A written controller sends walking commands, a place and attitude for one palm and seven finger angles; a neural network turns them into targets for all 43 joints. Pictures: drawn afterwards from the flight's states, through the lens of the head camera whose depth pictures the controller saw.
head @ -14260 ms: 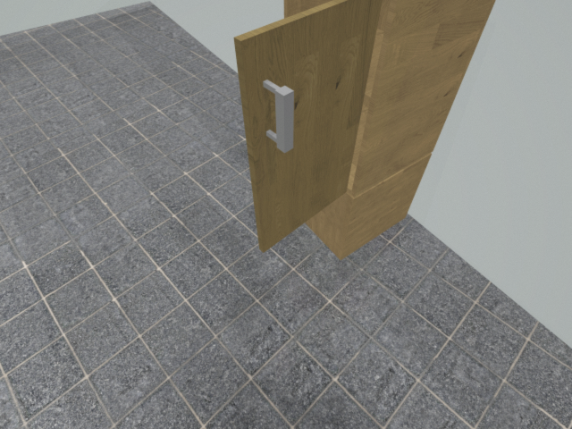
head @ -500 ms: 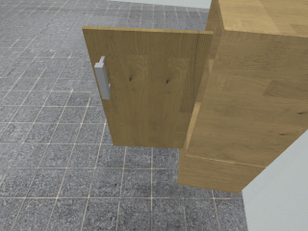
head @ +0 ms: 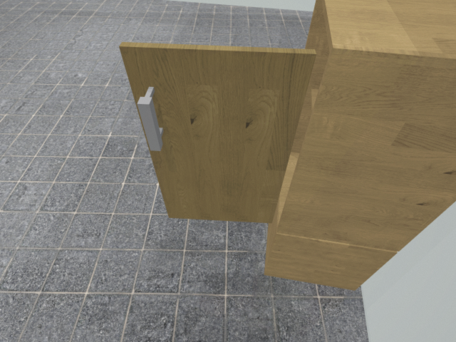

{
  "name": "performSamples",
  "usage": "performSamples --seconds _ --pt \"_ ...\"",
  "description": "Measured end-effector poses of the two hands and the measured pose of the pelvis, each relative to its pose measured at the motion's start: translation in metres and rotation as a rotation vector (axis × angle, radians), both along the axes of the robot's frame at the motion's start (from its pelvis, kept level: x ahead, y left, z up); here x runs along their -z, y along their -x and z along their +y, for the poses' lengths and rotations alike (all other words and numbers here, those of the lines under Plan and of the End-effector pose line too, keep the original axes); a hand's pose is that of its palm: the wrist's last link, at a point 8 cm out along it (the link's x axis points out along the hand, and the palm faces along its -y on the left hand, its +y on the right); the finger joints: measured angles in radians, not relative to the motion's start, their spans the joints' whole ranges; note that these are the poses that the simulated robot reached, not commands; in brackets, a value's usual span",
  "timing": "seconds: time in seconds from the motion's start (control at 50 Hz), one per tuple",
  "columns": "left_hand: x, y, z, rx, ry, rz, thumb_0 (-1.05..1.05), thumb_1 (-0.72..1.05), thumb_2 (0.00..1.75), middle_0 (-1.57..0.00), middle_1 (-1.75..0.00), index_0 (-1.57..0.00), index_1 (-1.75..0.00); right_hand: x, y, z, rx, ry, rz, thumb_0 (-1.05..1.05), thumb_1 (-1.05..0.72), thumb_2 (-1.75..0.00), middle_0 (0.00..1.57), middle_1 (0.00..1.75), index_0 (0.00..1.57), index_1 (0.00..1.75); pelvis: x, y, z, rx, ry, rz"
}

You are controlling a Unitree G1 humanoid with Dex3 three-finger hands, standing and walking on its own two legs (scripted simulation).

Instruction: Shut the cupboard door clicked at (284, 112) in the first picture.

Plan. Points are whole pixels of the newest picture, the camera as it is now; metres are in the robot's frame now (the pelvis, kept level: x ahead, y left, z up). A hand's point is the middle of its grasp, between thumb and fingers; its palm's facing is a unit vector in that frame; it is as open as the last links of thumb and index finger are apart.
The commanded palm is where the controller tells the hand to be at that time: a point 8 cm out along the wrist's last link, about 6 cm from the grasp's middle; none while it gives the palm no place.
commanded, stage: shuffle to correct the standing spot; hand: left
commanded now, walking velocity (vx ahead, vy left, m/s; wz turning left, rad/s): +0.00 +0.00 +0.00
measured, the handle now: (153, 119) +0.52 +0.19 +0.10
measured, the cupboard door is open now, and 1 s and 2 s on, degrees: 97 97 97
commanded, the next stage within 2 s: come to a stop and stand still in 0.26 s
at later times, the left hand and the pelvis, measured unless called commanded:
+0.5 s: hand out of the picture +0.04 +0.16 -0.18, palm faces +0.02 -0.98 -0.18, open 7.4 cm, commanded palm none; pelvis +0.07 -0.01 -0.01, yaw -1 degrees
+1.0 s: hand out of the picture +0.10 +0.19 -0.17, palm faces +0.00 -0.97 -0.24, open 7.4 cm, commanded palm none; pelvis +0.03 +0.01 -0.01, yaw +0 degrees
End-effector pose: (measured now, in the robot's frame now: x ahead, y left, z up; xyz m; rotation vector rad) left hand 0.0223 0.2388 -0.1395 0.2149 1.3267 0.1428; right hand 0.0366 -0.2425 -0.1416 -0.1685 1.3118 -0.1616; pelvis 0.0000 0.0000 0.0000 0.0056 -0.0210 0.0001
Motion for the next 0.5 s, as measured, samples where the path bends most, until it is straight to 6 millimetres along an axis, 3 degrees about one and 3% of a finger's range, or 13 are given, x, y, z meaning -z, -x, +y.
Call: performSamples --seconds 0.22,0.38,0.5 --pt "0.000 -0.012 -0.006 -0.005 0.005 0.000 0.00 0.91 0.90 -0.20 -0.30 -0.20 -0.29 0.001 0.001 -0.004 0.006 0.001 0.029 0.00 -0.91 -0.90 0.20 0.30 0.20 0.30 0.000 -0.013 -0.005 0.002 -0.001 0.000" --pt "0.007 -0.007 -0.022 -0.038 0.045 0.074 0.00 0.91 0.90 -0.20 -0.30 -0.20 -0.29 0.008 0.007 0.004 0.037 -0.025 0.103 0.00 -0.91 -0.90 0.20 0.30 0.20 0.30 0.004 -0.042 -0.009 0.011 0.003 0.019" --pt "0.013 -0.011 -0.033 -0.065 0.060 0.128 0.01 0.91 0.90 -0.20 -0.30 -0.20 -0.29 0.011 -0.002 0.013 0.048 -0.026 0.142 0.00 -0.91 -0.90 0.20 0.30 0.20 0.30 0.007 -0.066 -0.009 0.009 0.007 0.022"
